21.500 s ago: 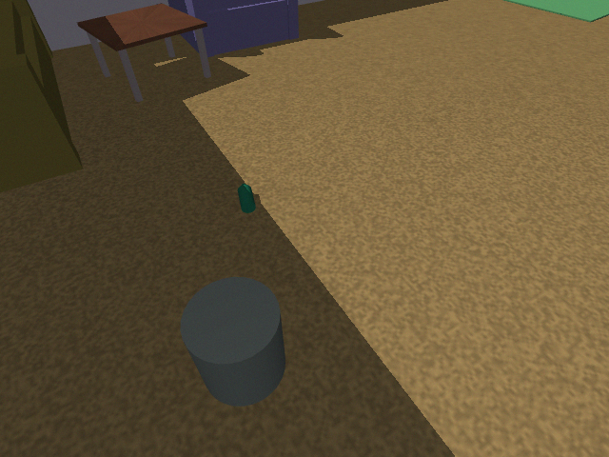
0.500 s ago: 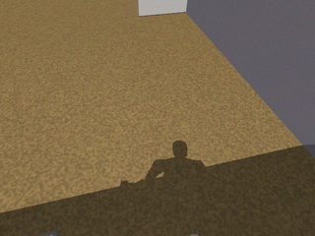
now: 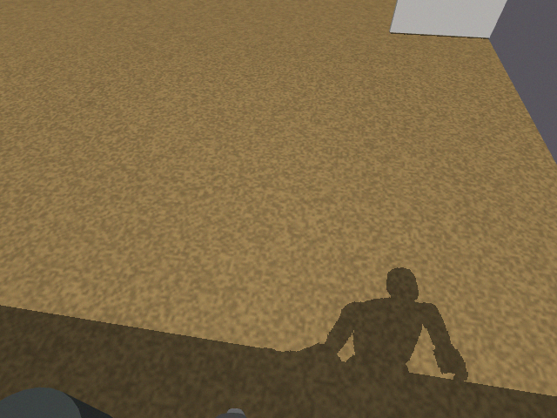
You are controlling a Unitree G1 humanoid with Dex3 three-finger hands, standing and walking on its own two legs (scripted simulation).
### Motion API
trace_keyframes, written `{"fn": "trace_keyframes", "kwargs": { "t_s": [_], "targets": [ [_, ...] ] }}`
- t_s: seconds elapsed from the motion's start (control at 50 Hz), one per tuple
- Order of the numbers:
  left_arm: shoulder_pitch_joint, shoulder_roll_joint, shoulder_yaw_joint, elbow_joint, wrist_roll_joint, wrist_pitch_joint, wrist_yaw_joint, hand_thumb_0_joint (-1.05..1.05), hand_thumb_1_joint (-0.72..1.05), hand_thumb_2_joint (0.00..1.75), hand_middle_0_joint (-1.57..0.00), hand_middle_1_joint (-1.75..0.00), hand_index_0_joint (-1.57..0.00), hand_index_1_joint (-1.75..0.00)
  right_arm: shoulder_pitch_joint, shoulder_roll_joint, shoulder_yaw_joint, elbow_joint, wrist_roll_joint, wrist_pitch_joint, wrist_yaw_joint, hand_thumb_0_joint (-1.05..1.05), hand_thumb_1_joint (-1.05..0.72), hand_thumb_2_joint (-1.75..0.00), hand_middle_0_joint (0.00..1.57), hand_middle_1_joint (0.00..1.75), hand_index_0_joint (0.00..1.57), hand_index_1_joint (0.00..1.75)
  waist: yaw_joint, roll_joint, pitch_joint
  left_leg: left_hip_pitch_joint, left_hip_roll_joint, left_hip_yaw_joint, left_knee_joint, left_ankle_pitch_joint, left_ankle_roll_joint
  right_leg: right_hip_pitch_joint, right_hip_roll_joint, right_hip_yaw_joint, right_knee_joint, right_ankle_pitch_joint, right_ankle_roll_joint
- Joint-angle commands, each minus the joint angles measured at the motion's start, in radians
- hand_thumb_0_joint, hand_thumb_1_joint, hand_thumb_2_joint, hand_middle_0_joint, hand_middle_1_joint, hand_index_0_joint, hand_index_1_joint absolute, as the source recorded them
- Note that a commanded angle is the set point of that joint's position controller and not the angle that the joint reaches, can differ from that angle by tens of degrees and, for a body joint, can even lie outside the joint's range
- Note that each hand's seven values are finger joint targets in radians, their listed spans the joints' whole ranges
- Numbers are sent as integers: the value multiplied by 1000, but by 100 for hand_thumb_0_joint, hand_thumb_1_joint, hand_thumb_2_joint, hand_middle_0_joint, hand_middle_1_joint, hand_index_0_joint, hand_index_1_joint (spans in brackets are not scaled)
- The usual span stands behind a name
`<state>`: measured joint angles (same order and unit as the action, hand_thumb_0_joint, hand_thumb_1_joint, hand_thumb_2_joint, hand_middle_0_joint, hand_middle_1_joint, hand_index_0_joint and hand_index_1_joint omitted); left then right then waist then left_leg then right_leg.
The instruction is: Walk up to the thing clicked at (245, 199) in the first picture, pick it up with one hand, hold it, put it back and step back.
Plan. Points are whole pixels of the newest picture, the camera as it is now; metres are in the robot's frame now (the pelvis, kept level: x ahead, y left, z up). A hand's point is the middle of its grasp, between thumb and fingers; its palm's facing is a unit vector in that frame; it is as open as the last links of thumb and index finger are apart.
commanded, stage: walk up
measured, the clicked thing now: out of the picture +0.53 +1.36 -0.73
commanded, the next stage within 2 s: stand in 1.62 s
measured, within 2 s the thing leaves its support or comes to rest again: neither
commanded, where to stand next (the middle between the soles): +0.12 +0.01 m, yaw +21 degrees
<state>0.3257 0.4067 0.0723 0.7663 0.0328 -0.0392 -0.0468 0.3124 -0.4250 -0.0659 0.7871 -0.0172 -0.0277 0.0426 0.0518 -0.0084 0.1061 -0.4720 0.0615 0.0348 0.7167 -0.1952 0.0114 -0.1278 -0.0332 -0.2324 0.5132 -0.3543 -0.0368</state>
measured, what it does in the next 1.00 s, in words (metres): steps on the spot, turning left: left foot, then right foot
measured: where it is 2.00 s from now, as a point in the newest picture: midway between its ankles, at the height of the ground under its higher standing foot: outside the picture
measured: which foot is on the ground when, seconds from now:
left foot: up 0.00-0.02, down 0.04-0.40, up 0.42-0.70, down 0.72-1.00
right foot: down 0.00-0.08, up 0.10-0.36, down 0.38-0.74, up 0.76-0.98, down 1.00-1.00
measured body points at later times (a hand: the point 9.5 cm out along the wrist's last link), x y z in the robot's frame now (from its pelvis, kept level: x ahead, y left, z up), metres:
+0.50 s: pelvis +0.03 -0.04 -0.02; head +0.06 -0.06 +0.42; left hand +0.00 +0.29 -0.12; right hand +0.22 -0.33 -0.13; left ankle +0.05 +0.10 -0.68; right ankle +0.08 -0.18 -0.73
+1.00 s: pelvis +0.02 +0.00 -0.02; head +0.04 +0.02 +0.43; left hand -0.02 +0.32 -0.14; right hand +0.22 -0.27 -0.12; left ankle -0.01 +0.12 -0.73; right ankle +0.11 -0.12 -0.73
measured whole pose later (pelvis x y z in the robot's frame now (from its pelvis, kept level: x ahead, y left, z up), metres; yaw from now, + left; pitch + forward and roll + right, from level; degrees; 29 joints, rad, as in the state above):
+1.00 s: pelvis +0.02 +0.00 -0.02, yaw +22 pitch -2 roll +0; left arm 0.22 0.40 0.05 0.90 0.01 -0.01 -0.01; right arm 0.24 -0.40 -0.03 0.89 0.00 -0.02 -0.01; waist 0.01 -0.03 0.10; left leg -0.33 -0.02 -0.07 0.73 -0.37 0.00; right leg -0.35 -0.07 -0.05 0.70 -0.35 -0.02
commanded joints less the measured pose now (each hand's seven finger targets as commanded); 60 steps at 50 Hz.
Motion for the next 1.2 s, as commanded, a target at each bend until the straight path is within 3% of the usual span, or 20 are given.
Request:
{"fn": "trace_keyframes", "kwargs": {
  "t_s": [0.0,0.02,0.06,0.08,0.16,0.34,0.38,0.42,0.48,0.6,0.68,0.7,0.74,0.78,0.82,0.9,0.96,1.04,1.12,1.18],
  "targets": [
    [-66,219,51,-110,-22,-2,21,0,90,90,-20,-30,-20,-30,109,-155,-54,-50,-1,-39,-29,0,-90,-90,20,30,20,30,-72,-40,-142,298,-67,74,-181,180,45,-96,-206,68,153,569,-94],
    [-52,183,35,-117,-30,1,25,0,90,90,-20,-30,-20,-30,169,-200,-70,-39,-7,-41,-42,0,-90,-90,20,30,20,30,-112,44,-200,437,-67,28,-212,214,94,-166,-152,58,326,507,-48],
    [80,103,18,-112,-42,20,31,0,90,90,-20,-30,-20,-30,150,-307,-88,-103,-9,-43,-69,0,-90,-90,20,30,20,30,-63,268,-284,622,322,-576,-228,602,281,-484,46,112,671,-273,41],
    [70,189,38,-90,-37,38,44,0,90,90,-20,-30,-20,-30,126,-310,-98,-107,19,-39,-75,0,-90,-90,20,30,20,30,-77,205,-285,564,385,-664,-284,448,363,-464,-31,247,752,-271,35],
    [37,199,44,-45,-30,57,30,0,90,90,-20,-30,-20,-30,-14,-232,-59,-128,18,-26,-88,0,-90,-90,20,30,20,30,-33,103,-148,212,162,-270,-285,221,197,-346,-75,255,595,-152,16],
    [153,193,64,43,-29,20,69,0,90,90,-20,-30,-20,-30,-166,-217,-62,-192,-22,50,-47,0,-90,-90,20,30,20,30,20,187,-146,-110,32,-260,-85,-6,161,-31,19,149,135,63,22],
    [97,363,105,5,14,3,76,0,90,90,-20,-30,-20,-30,-144,-105,-41,-208,-10,60,-46,0,-90,-90,20,30,20,30,23,-249,-56,-291,-198,-143,307,-356,31,-129,-364,716,-223,-218,-104],
    [-144,425,111,-61,12,-1,89,0,90,90,-20,-30,-20,-30,-66,-213,-79,-158,-26,76,-58,0,-90,-90,20,30,20,30,-54,-220,-18,-224,-83,-231,558,-361,2,-292,-563,893,-298,-194,-280],
    [-122,282,80,-24,1,-18,90,0,90,90,-20,-30,-20,-30,-31,-219,-95,-90,-7,63,-25,0,-90,-90,20,30,20,30,-63,-111,-38,-162,-88,-181,542,-211,-18,-210,-300,428,-120,53,-169],
    [-18,304,88,-8,21,-15,68,0,90,90,-20,-30,-20,-30,-107,-168,-61,-76,-4,36,-7,0,-90,-90,20,30,20,30,32,-279,-105,-129,-61,-47,146,-308,-35,39,-263,311,-44,63,-166],
    [-46,292,67,-14,-9,9,51,0,90,90,-20,-30,-20,-30,1,-154,-58,10,-2,1,-26,0,-90,-90,20,30,20,30,-34,-201,-168,212,-128,68,-203,-100,-8,-100,-252,207,165,244,-117],
    [-29,231,47,-15,-16,17,50,0,90,90,-20,-30,-20,-30,55,-182,-66,42,-5,-9,-37,0,-90,-90,20,30,20,30,-56,-58,-199,328,-131,23,-255,-58,1,-160,-208,152,345,200,-70],
    [-80,135,16,-46,-28,29,51,0,90,90,-20,-30,-20,-30,64,-351,-91,16,-18,-21,-56,0,-90,-90,20,30,20,30,-85,268,-156,359,244,-651,-386,-103,182,-523,-19,147,521,-248,24],
    [-155,270,42,-15,-20,26,65,0,90,90,-20,-30,-20,-30,-15,-354,-89,27,1,-10,-59,0,-90,-90,20,30,20,30,-80,162,-22,151,275,-673,-394,-228,294,-457,-91,267,557,-266,10],
    [-67,220,38,34,-33,22,58,0,90,90,-20,-30,-20,-30,-81,-240,-44,12,0,-20,-68,0,-90,-90,20,30,20,30,-28,151,-19,231,140,-381,-264,119,196,-445,-101,274,463,-166,10],
    [-52,187,31,76,-32,20,56,0,90,90,-20,-30,-20,-30,-87,-239,-34,35,11,-31,-65,0,-90,-90,20,30,20,30,-36,203,-97,168,138,-316,-202,393,180,-221,-52,197,282,-100,12],
    [-28,191,31,107,-18,11,59,0,90,90,-20,-30,-20,-30,-133,-200,-16,29,28,-12,-68,0,-90,-90,20,30,20,30,-2,139,-125,87,73,-239,-93,241,114,-43,-9,184,17,136,-7],
    [-228,282,32,73,-8,3,51,0,90,90,-20,-30,-20,-30,-67,-161,-9,93,30,-2,-74,0,-90,-90,20,30,20,30,-74,-114,-133,184,-68,-68,104,-324,14,-224,-354,568,-137,42,-203],
    [-224,182,0,114,-26,22,42,0,90,90,-20,-30,-20,-30,-142,-204,-9,120,18,-25,-63,0,-90,-90,20,30,20,30,-42,9,-83,172,55,-321,-240,-76,79,-219,-79,257,53,69,-7],
    [-199,188,4,161,-23,22,36,0,90,90,-20,-30,-20,-30,-194,-205,9,133,11,-28,-59,0,-90,-90,20,30,20,30,-15,-11,-74,47,67,-313,-271,-144,77,-80,-76,279,-16,-17,-11]
  ]
}}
